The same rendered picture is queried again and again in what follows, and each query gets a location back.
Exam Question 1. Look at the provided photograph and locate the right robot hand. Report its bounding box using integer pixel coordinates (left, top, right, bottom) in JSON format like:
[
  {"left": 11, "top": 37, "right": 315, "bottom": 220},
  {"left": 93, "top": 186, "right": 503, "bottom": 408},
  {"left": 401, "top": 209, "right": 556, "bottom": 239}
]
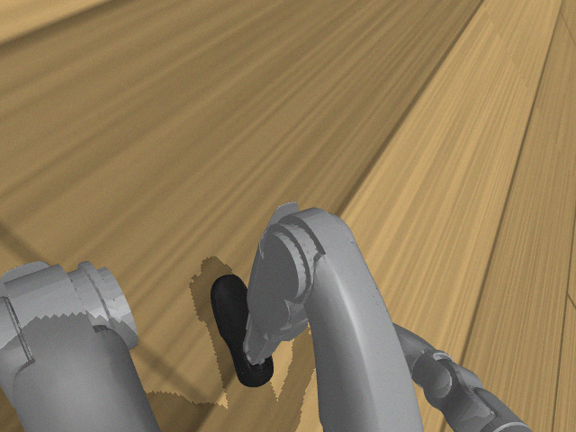
[{"left": 393, "top": 323, "right": 436, "bottom": 380}]

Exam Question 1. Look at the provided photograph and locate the right robot foot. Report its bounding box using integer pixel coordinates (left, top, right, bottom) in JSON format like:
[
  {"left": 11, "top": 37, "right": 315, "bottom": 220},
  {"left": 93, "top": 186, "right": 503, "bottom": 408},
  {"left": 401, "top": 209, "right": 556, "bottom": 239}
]
[{"left": 211, "top": 274, "right": 274, "bottom": 387}]

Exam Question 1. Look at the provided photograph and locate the right robot arm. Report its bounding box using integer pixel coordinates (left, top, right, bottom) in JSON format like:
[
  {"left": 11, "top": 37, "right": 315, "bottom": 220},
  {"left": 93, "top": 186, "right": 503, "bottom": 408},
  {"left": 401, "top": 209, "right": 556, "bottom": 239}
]
[{"left": 412, "top": 350, "right": 533, "bottom": 432}]

